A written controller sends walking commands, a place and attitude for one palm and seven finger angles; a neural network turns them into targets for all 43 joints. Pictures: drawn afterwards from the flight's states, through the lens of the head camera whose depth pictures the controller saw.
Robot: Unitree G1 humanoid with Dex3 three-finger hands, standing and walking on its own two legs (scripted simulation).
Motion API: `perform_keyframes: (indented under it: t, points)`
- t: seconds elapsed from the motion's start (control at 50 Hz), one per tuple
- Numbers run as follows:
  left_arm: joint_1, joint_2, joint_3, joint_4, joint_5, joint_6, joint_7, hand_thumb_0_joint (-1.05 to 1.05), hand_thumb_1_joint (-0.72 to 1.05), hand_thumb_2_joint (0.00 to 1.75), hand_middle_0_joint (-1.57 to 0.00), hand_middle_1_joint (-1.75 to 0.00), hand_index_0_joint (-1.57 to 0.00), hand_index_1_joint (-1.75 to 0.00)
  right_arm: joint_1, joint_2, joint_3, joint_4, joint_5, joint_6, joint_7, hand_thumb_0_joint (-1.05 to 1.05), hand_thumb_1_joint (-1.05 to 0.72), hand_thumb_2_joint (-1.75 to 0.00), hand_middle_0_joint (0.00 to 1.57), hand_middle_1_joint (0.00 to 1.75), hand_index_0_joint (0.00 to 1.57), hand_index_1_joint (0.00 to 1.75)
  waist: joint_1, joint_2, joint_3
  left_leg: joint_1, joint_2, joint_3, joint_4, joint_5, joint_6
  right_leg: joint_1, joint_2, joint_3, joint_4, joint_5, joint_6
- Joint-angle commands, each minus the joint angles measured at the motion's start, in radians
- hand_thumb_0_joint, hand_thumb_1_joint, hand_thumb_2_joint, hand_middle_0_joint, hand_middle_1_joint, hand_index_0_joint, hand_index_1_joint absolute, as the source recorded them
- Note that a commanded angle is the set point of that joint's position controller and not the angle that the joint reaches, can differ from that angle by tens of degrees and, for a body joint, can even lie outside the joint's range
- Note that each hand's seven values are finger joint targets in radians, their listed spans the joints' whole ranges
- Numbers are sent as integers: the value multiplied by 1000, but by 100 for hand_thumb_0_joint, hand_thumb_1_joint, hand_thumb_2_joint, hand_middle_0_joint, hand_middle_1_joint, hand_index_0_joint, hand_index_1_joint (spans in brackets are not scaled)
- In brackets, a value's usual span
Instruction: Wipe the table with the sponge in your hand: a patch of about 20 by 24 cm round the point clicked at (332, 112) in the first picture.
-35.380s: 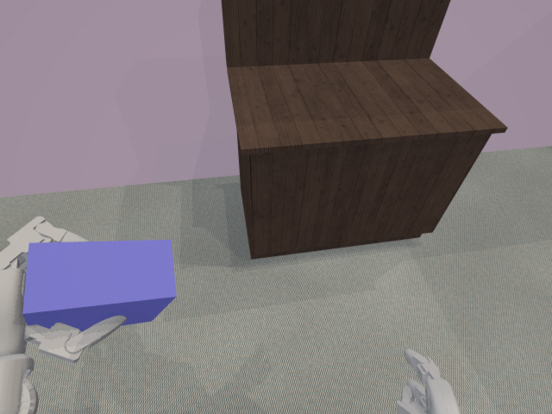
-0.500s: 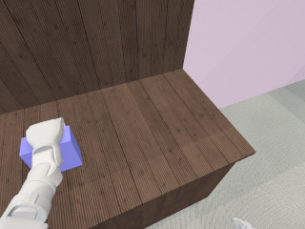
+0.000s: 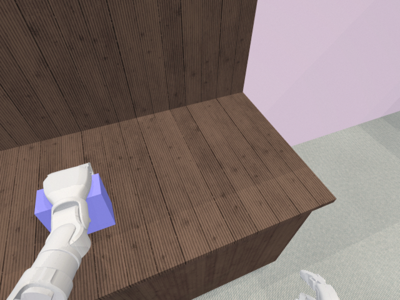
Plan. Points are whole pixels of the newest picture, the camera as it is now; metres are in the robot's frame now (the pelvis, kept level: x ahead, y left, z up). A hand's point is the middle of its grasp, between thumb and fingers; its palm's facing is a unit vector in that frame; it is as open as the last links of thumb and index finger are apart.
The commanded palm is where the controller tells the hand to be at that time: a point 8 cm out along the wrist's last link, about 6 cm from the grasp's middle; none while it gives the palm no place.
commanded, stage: wipe back along the first lane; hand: left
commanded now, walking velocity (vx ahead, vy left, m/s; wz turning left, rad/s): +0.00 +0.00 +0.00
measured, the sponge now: (82, 213) +0.31 +0.31 -0.06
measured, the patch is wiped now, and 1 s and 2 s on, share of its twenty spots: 1.00 1.00 1.00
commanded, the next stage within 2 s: lift the sponge slowly off the table in 0.86 s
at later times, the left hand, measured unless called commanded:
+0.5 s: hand (79, 218) +0.27 +0.28 +0.00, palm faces -0.05 -0.07 -1.00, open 10.3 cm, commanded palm +0.23 +0.26 +0.04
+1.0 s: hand (80, 240) +0.22 +0.26 +0.00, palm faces -0.04 -0.08 -1.00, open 10.3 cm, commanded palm +0.19 +0.25 +0.04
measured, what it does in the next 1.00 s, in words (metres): stands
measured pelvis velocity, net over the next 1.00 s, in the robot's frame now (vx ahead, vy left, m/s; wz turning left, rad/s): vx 0.00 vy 0.00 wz -0.02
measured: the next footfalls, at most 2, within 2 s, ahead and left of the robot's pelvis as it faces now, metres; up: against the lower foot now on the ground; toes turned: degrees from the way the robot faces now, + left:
none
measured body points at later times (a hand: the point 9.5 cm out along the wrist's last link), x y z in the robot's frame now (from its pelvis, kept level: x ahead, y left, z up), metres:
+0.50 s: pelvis +0.01 +0.00 +0.00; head +0.01 -0.02 +0.45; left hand +0.27 +0.28 +0.05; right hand +0.22 -0.23 -0.09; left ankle +0.00 +0.09 -0.72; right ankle +0.00 -0.11 -0.72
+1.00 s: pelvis +0.00 +0.00 +0.00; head -0.02 -0.02 +0.45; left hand +0.22 +0.26 +0.05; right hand +0.22 -0.21 -0.08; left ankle +0.00 +0.09 -0.72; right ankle +0.00 -0.11 -0.72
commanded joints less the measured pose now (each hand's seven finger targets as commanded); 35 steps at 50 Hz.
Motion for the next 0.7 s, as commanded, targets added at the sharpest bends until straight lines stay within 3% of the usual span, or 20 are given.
perform_keyframes:
  t: [0.0,0.02,0.06,0.08,0.14,0.18,0.24,0.26,0.32,0.34,0.4,0.44,0.48,0.5,0.56,0.58,0.6,0.62,0.68]
  points:
    - [-49,95,14,-91,-16,-13,-39,0,10,130,-120,-160,-120,-160,-109,-143,-56,-148,-7,-46,-8,0,-90,-90,20,30,20,30,3,-39,-174,126,1,-49,-87,198,-1,94,9,41,-80,189,-60]
    - [-23,73,-5,-100,-19,-16,-42,0,10,130,-120,-160,-120,-160,-112,-140,-54,-156,-8,-48,-8,0,-90,-90,20,30,20,30,3,-44,-166,128,-1,-46,-79,210,1,96,8,40,-80,215,-59]
    - [33,93,22,-118,-31,-18,-45,0,10,130,-120,-160,-120,-160,-118,-141,-52,-160,-8,-51,-7,0,-90,-90,20,30,20,30,12,-74,-175,114,-3,-43,-78,222,1,127,5,53,-79,262,-56]
    - [40,95,26,-129,-27,-21,-42,0,10,130,-120,-160,-120,-160,-119,-142,-53,-157,-10,-52,-6,0,-90,-90,20,30,20,30,5,-100,-170,110,-4,-43,-73,236,1,132,4,58,-74,296,-54]
    - [121,65,14,-189,-43,-19,-39,0,10,130,-120,-160,-120,-160,-135,-139,-54,-172,-9,-61,0,0,-90,-90,20,30,20,30,14,-101,-162,112,-5,-40,-72,261,1,153,0,62,-69,361,-52]
    - [126,53,1,-213,-40,-6,-36,0,10,130,-120,-160,-120,-160,-146,-139,-54,-170,-10,-62,1,0,-90,-90,20,30,20,30,7,-109,-136,111,-6,-37,-78,253,2,145,-2,68,-75,357,-49]
    - [170,70,24,-236,-43,13,-30,0,10,130,-120,-160,-120,-160,-155,-137,-55,-171,-7,-64,3,0,-90,-90,20,30,20,30,20,-88,-114,117,-7,-40,-82,255,1,148,0,65,-75,344,-53]
    - [174,44,-3,-255,-42,17,-33,0,10,130,-120,-160,-120,-160,-164,-135,-53,-172,-8,-65,3,0,-90,-90,20,30,20,30,17,-99,-119,126,-7,-40,-84,259,0,150,-2,63,-77,351,-51]
    - [235,41,-1,-295,-46,26,-33,0,10,130,-120,-160,-120,-160,-174,-131,-53,-180,-8,-70,5,0,-90,-90,20,30,20,30,31,-73,-131,146,-6,-43,-85,276,0,163,0,60,-72,353,-55]
    - [232,25,-19,-311,-48,29,-35,0,10,130,-120,-160,-120,-160,-178,-129,-53,-183,-9,-70,6,0,-90,-90,20,30,20,30,24,-92,-128,147,-4,-41,-85,273,-1,160,0,64,-72,357,-53]
    - [268,49,11,-348,-59,35,-33,0,10,130,-120,-160,-120,-160,-194,-130,-52,-182,-10,-71,3,0,-90,-90,20,30,20,30,34,-83,-127,150,-4,-45,-95,262,-2,172,0,75,-76,344,-56]
    - [294,9,-27,-356,-55,44,-35,0,10,130,-120,-160,-120,-160,-203,-122,-48,-192,-10,-72,4,0,-90,-90,20,30,20,30,34,-82,-100,150,-2,-43,-99,252,-3,159,1,65,-79,320,-54]
    - [290,12,-28,-371,-50,49,-36,0,10,130,-120,-160,-120,-160,-209,-123,-49,-190,-11,-71,3,0,-90,-90,20,30,20,30,33,-107,-94,154,-1,-44,-101,245,-2,155,1,71,-85,308,-52]
    - [303,42,8,-391,-56,48,-33,0,10,130,-120,-160,-120,-160,-212,-128,-49,-188,-12,-72,3,0,-90,-90,20,30,20,30,41,-99,-104,157,-1,-49,-105,247,-3,169,2,77,-83,313,-57]
    - [378,22,-12,-405,-54,48,-36,0,10,130,-120,-160,-120,-160,-224,-118,-42,-197,-12,-75,7,0,-90,-90,20,30,20,30,49,-104,-101,161,-4,-49,-103,265,-4,182,-1,73,-78,343,-55]
    - [373,0,-37,-428,-51,47,-37,0,10,130,-120,-160,-120,-160,-230,-115,-43,-200,-14,-76,8,0,-90,-90,20,30,20,30,44,-89,-95,164,-1,-46,-104,266,-5,176,-1,74,-77,339,-55]
    - [385,32,-1,-445,-54,46,-33,0,10,130,-120,-160,-120,-160,-234,-118,-45,-196,-14,-76,9,0,-90,-90,20,30,20,30,53,-68,-92,168,3,-54,-111,262,-7,175,2,77,-76,313,-61]
    - [363,-18,-63,-444,-43,53,-37,0,10,130,-120,-160,-120,-160,-238,-114,-40,-200,-15,-74,10,0,-90,-90,20,30,20,30,43,-70,-73,173,2,-56,-111,249,-5,151,6,63,-82,278,-58]
    - [370,-23,-66,-454,-39,63,-35,0,10,130,-120,-160,-120,-160,-244,-110,-40,-204,-16,-76,12,0,-90,-90,20,30,20,30,46,-81,-48,166,5,-59,-121,215,-5,135,8,64,-89,220,-60]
